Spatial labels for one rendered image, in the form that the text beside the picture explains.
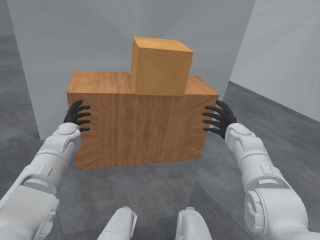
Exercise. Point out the robot left hand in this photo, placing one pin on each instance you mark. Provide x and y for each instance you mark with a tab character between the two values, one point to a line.
73	115

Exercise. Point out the left robot forearm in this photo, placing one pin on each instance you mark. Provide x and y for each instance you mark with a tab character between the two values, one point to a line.
45	172

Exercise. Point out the right robot upper arm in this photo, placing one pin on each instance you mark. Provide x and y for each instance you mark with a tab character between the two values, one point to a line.
276	214

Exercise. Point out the pedestal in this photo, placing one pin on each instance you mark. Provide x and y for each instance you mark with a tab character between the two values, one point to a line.
129	129

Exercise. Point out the left robot thigh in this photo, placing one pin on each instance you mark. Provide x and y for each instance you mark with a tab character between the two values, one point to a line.
121	226

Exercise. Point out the right robot forearm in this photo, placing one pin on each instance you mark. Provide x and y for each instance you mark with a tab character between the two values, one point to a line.
254	162

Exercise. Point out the left robot upper arm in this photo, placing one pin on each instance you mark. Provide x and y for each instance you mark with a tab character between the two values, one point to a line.
28	215

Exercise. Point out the robot right shin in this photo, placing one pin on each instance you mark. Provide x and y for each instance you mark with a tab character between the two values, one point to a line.
177	237

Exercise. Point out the carton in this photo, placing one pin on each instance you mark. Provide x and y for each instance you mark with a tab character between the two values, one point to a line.
160	66

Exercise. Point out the robot right hand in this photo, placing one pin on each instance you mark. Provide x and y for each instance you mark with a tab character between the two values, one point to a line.
226	118

